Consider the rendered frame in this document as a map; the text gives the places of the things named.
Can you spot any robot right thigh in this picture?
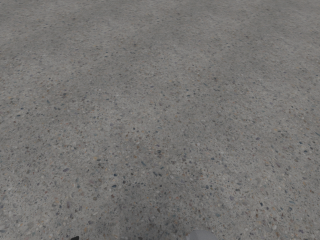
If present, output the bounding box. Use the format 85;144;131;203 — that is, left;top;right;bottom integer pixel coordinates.
185;230;219;240

